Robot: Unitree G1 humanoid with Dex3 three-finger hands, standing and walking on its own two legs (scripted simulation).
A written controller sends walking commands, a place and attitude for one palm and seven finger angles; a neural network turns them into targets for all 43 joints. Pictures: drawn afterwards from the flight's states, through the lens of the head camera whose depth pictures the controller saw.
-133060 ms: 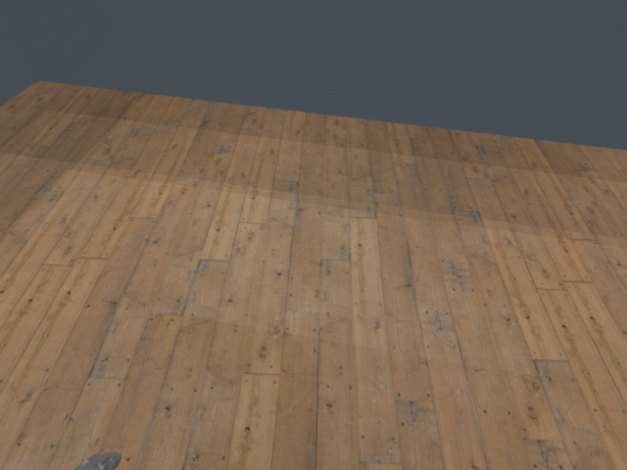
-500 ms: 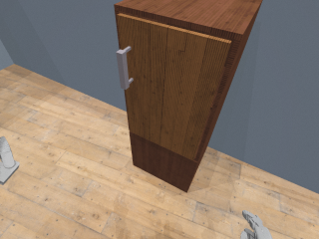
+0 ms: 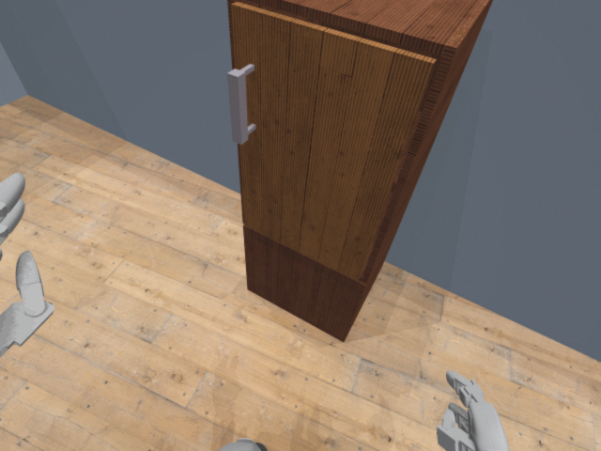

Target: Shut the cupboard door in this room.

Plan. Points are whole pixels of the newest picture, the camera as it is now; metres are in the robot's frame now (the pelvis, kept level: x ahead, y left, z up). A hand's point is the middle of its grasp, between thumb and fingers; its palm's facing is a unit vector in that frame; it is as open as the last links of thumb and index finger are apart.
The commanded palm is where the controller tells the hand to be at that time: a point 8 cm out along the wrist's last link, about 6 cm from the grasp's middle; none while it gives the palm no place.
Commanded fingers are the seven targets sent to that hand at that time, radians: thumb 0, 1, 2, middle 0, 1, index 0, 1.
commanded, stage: step back with the hand held close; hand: left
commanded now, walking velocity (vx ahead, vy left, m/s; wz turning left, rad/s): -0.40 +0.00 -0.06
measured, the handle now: (244, 104) +0.73 +0.16 +0.08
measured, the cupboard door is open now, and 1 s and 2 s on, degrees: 0 0 0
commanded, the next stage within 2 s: stop stepping back and stand still in 0.26 s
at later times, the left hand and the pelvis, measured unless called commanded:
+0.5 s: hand out of the picture +0.13 +0.25 +0.18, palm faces +0.30 -0.85 -0.44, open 7.4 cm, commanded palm +0.07 +0.30 +0.19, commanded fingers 0.00 0.90 0.90 -0.20 -0.30 -0.20 -0.30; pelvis -0.10 +0.02 +0.00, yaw -5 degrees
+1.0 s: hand out of the picture +0.05 +0.28 +0.19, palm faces +0.34 -0.81 -0.48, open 7.4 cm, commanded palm +0.02 +0.33 +0.19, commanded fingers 0.00 0.90 0.90 -0.20 -0.30 -0.20 -0.30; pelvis -0.14 +0.04 +0.00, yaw -4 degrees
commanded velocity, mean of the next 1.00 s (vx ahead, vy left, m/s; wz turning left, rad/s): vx -0.04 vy -0.01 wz -0.02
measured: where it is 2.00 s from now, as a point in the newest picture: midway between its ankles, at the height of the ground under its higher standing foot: outside the picture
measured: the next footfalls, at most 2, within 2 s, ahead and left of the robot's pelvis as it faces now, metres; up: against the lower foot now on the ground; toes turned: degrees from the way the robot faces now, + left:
right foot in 0.48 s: -0.17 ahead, -0.06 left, +0.00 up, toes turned -5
left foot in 1.10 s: -0.08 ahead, +0.17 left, +0.00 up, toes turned +0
